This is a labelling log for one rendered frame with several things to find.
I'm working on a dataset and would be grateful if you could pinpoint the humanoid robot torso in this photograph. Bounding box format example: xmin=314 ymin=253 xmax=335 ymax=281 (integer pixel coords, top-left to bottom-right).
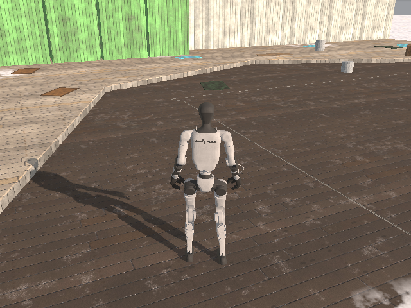
xmin=191 ymin=127 xmax=221 ymax=193

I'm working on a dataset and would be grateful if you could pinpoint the robot right forearm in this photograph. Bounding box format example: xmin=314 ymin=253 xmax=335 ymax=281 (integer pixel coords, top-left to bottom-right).
xmin=229 ymin=156 xmax=240 ymax=180

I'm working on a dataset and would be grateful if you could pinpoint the robot right upper arm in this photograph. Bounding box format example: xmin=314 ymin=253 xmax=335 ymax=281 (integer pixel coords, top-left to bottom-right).
xmin=220 ymin=130 xmax=236 ymax=166

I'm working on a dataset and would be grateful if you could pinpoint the humanoid robot head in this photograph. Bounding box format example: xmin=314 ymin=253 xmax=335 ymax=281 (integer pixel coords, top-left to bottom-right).
xmin=195 ymin=102 xmax=217 ymax=133

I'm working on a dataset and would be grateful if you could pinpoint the right robot hand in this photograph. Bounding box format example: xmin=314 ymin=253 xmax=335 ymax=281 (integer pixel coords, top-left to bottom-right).
xmin=227 ymin=177 xmax=241 ymax=190

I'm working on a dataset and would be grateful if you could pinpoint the left robot hand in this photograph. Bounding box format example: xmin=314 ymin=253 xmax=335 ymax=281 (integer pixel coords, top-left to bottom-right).
xmin=170 ymin=176 xmax=185 ymax=190

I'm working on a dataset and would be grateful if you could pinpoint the robot left forearm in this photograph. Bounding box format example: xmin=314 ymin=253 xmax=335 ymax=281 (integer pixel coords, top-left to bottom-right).
xmin=171 ymin=156 xmax=183 ymax=179

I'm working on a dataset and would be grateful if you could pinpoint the robot left upper arm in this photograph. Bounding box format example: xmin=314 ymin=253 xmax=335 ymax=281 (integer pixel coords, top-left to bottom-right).
xmin=177 ymin=130 xmax=193 ymax=165

